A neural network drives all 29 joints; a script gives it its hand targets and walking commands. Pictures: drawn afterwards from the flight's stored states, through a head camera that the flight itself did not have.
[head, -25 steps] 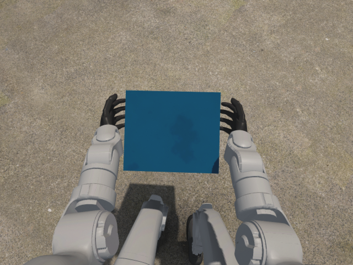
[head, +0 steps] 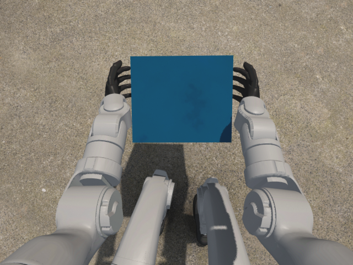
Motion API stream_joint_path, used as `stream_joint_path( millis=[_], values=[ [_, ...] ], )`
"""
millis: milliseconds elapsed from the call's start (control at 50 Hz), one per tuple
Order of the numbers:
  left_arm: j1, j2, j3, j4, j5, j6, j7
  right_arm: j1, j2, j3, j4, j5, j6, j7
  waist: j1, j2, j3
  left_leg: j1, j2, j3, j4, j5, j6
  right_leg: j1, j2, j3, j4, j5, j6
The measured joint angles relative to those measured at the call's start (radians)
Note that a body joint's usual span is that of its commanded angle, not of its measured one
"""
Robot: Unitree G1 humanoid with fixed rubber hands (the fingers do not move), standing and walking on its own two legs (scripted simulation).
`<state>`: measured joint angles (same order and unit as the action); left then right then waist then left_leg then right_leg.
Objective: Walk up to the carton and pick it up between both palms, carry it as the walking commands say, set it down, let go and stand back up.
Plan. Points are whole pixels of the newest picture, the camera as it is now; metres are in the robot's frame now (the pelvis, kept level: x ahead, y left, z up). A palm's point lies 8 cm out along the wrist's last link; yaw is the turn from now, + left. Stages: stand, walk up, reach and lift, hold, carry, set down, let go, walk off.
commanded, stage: set down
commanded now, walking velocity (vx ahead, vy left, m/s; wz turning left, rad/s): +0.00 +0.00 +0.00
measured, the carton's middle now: (181, 102) +0.48 +0.04 -0.16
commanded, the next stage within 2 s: none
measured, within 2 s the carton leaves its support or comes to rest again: neither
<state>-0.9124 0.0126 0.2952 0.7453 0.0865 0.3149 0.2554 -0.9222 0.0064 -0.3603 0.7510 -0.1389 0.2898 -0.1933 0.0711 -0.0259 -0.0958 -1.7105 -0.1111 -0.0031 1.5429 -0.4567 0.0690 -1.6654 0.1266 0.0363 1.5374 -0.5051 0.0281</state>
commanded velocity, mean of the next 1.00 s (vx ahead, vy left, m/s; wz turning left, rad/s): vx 0.00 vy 0.00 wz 0.00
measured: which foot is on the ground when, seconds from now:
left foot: down 0.00-1.00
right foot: down 0.00-1.00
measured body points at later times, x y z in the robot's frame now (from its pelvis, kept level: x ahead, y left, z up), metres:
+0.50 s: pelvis -0.01 -0.01 -0.06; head +0.29 +0.03 +0.27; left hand +0.48 +0.20 -0.17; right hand +0.51 -0.10 -0.16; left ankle +0.10 +0.07 -0.53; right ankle +0.09 -0.12 -0.53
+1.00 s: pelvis -0.05 -0.02 -0.12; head +0.31 +0.04 +0.13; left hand +0.50 +0.22 -0.26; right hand +0.53 -0.08 -0.25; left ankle +0.10 +0.07 -0.53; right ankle +0.09 -0.12 -0.53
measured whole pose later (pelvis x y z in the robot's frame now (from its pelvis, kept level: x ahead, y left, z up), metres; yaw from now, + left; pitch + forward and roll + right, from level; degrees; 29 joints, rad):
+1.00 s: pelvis -0.05 -0.02 -0.12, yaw +1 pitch +27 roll -3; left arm -1.49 0.27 0.23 0.84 0.00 0.39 0.23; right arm -1.46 -0.13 -0.35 0.77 -0.06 0.36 -0.25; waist 0.09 -0.05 0.52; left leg -1.95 -0.14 -0.02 1.95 -0.47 0.01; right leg -1.90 0.15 -0.03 1.95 -0.53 0.02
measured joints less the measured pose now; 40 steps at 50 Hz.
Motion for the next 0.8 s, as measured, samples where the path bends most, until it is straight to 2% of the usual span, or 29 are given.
stream_joint_path(
  millis=[200, 380, 500, 620, 700, 800],
  values=[
    [-0.045, 0.027, -0.021, -0.004, -0.014, 0.006, 0.002, -0.049, -0.025, -0.006, 0.006, 0.012, 0.0, 0.039, -0.005, 0.003, 0.021, -0.094, -0.012, -0.01, 0.097, -0.028, -0.001, -0.086, 0.013, -0.009, 0.088, -0.032, 0.008],
    [-0.109, 0.056, -0.021, 0.01, -0.019, 0.0, -0.009, -0.101, -0.037, 0.003, 0.0, 0.033, -0.001, 0.024, 0.001, 0.002, 0.076, -0.159, -0.016, -0.017, 0.166, -0.041, -0.014, -0.151, 0.025, -0.019, 0.157, -0.046, 0.003],
    [-0.197, 0.095, -0.025, -0.014, -0.04, 0.0, -0.013, -0.187, -0.059, 0.027, -0.044, 0.06, 0.011, -0.009, 0.008, -0.001, 0.243, -0.146, -0.015, -0.015, 0.218, -0.046, -0.026, -0.145, 0.034, -0.023, 0.217, -0.049, -0.002],
    [-0.392, 0.171, -0.012, -0.116, -0.068, 0.026, -0.027, -0.383, -0.1, 0.061, -0.149, 0.101, 0.032, -0.077, 0.015, -0.012, 0.655, -0.019, -0.012, -0.008, 0.271, -0.043, -0.043, -0.029, 0.043, -0.025, 0.283, -0.044, -0.011],
    [-0.406, 0.199, -0.013, -0.124, -0.081, 0.063, -0.048, -0.391, -0.092, 0.091, -0.178, 0.139, 0.071, -0.132, 0.012, -0.017, 0.628, -0.132, -0.017, -0.02, 0.33, -0.032, -0.056, -0.139, 0.04, -0.05, 0.338, -0.035, -0.017],
    [-0.434, 0.207, -0.053, -0.098, -0.103, 0.113, -0.02, -0.4, -0.102, 0.087, -0.166, 0.15, 0.115, -0.16, 0.02, -0.012, 0.625, -0.186, -0.025, -0.023, 0.381, -0.028, -0.06, -0.187, 0.033, -0.064, 0.388, -0.038, -0.017]
  ],
)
